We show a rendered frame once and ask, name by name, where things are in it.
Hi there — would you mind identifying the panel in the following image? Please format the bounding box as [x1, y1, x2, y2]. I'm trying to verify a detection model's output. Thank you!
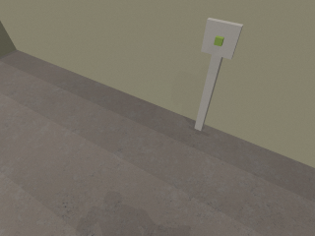
[194, 18, 243, 131]

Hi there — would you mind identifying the button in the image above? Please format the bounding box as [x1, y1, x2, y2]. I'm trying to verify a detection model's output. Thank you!
[214, 35, 224, 46]

